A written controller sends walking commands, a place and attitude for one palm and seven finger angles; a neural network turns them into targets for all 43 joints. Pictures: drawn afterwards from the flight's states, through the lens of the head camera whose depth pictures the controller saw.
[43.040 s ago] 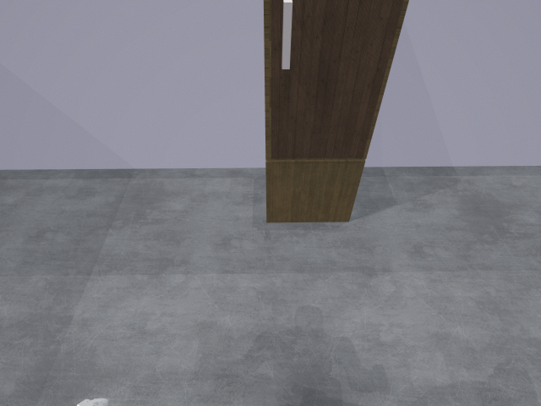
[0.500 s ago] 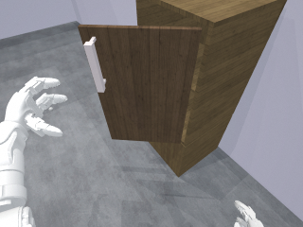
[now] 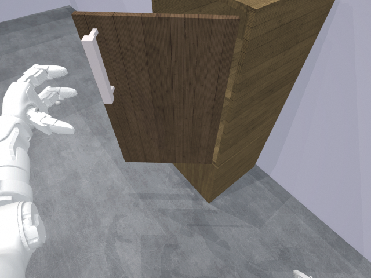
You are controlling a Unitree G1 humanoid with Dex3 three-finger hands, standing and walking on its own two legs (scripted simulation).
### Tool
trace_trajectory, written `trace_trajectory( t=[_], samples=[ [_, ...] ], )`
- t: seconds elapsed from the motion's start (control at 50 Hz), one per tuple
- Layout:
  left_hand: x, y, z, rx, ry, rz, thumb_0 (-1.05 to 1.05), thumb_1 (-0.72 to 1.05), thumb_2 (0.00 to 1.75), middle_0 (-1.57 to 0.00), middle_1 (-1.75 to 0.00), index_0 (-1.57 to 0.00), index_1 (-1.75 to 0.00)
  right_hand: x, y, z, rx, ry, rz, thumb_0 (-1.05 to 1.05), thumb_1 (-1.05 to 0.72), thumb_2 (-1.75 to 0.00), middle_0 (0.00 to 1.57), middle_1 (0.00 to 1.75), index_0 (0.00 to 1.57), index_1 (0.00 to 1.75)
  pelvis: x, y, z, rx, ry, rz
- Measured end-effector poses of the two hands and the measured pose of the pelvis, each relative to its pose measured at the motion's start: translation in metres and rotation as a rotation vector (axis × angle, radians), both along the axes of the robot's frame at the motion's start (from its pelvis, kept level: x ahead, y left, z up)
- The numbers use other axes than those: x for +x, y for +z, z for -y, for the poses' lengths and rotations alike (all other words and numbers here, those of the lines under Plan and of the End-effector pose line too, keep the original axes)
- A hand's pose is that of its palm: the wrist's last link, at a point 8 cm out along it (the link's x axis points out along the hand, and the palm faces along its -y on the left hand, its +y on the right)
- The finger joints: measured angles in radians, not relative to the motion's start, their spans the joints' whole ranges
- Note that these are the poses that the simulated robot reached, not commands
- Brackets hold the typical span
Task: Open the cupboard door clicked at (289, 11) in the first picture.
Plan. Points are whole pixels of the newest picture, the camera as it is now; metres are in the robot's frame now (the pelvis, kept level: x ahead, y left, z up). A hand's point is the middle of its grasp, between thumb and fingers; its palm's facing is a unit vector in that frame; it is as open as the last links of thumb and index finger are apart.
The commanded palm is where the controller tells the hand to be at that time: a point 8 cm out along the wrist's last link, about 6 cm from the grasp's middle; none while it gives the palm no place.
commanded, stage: move the hooked fingers beside the handle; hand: left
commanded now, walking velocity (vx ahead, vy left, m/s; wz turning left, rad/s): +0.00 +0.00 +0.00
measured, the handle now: (102, 68) +0.57 +0.21 +0.14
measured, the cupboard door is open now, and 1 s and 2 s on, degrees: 50 50 49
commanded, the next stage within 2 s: slide the fingers in behind the handle in 1.40 s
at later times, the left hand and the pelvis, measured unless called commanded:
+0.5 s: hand (67, 80) +0.50 +0.27 +0.16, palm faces -0.02 -1.00 +0.00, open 14.0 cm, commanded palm +0.49 +0.32 +0.15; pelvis +0.00 +0.01 -0.01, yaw -1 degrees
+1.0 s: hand (69, 80) +0.51 +0.27 +0.15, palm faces -0.02 -1.00 +0.01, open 14.0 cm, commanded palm +0.50 +0.32 +0.14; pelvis +0.02 +0.01 -0.01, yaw -1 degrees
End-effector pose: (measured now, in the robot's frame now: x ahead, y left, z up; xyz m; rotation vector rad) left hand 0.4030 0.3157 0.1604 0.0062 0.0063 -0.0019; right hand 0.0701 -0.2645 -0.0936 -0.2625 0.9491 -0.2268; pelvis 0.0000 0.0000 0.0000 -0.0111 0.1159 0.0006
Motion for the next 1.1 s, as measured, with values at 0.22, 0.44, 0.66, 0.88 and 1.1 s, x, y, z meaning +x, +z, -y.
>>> trace_trajectory(
  t=[0.22,0.44,0.66,0.88,1.1],
  samples=[
    [0.036,0.0,-0.001,-0.006,-0.019,0.0,-0.01,-0.5,0.3,-0.3,-1.2,-0.3,-1.2,-0.044,-0.006,0.009,-0.036,-0.067,-0.164,0.0,-0.9,-0.89,0.2,0.3,0.21,0.3,0.0,-0.004,-0.003,-0.007,-0.003,-0.058],
    [0.066,-0.001,-0.003,-0.004,-0.023,-0.016,-0.01,-0.5,0.3,-0.3,-1.19,-0.3,-1.2,-0.074,-0.008,0.002,-0.036,-0.118,-0.275,0.0,-0.9,-0.89,0.2,0.3,0.21,0.3,0.002,-0.007,-0.008,-0.014,-0.011,-0.109],
    [0.092,0.001,-0.011,-0.002,-0.024,-0.021,-0.01,-0.5,0.3,-0.29,-1.19,-0.3,-1.2,-0.091,-0.007,-0.006,-0.036,-0.148,-0.365,0.0,-0.9,-0.89,0.2,0.3,0.21,0.3,0.007,-0.011,-0.013,-0.025,-0.012,-0.157],
    [0.096,-0.009,-0.009,-0.014,-0.038,-0.009,-0.01,-0.5,0.3,-0.29,-1.19,-0.3,-1.2,-0.091,-0.007,-0.013,-0.011,-0.162,-0.399,0.0,-0.9,-0.89,0.2,0.3,0.21,0.3,0.016,-0.011,-0.016,-0.029,-0.024,-0.168],
    [0.091,-0.01,-0.012,-0.007,-0.017,-0.014,-0.01,-0.5,0.3,-0.29,-1.19,-0.3,-1.2,-0.063,-0.011,-0.011,-0.009,-0.126,-0.34,0.0,-0.9,-0.89,0.2,0.3,0.21,0.3,0.016,-0.012,-0.013,-0.033,-0.01,-0.161]
  ],
)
